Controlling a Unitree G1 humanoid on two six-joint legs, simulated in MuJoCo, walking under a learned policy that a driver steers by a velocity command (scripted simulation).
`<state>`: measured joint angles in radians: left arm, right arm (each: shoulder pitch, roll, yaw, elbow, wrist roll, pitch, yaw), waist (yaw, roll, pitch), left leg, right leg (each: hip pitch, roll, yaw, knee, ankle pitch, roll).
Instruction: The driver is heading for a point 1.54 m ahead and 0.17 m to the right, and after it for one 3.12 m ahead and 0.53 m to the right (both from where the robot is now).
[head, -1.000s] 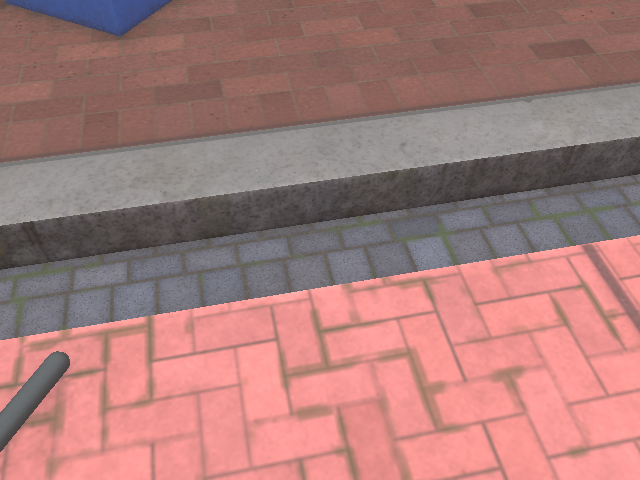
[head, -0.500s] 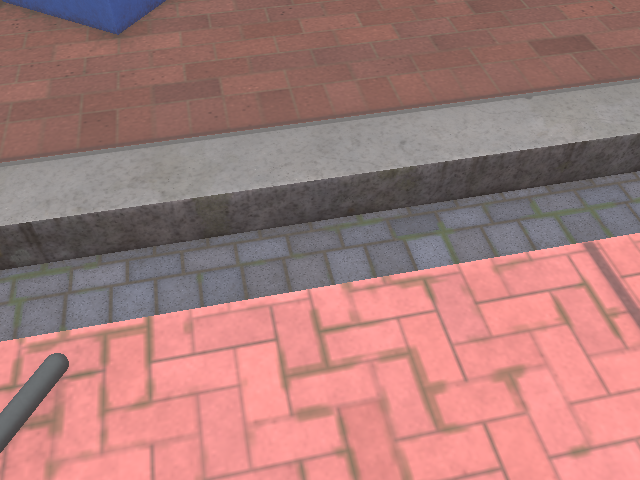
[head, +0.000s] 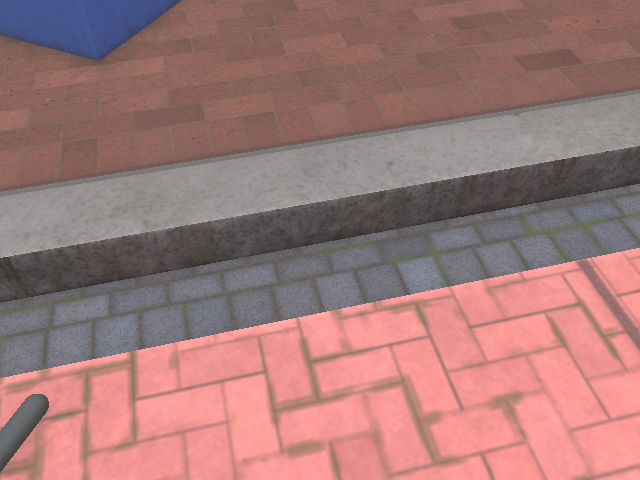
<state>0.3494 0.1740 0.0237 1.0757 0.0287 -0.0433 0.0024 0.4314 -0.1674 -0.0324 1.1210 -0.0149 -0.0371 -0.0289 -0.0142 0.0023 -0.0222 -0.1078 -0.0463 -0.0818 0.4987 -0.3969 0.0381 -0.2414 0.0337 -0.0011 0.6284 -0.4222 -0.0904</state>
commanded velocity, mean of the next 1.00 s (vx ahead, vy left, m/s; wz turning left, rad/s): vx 0.46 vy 0.00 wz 0.00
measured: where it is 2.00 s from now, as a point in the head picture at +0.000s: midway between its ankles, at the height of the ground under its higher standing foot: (345, 290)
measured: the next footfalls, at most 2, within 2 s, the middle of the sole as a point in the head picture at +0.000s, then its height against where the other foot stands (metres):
left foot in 0.44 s outside the picture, level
right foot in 1.00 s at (385, 407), level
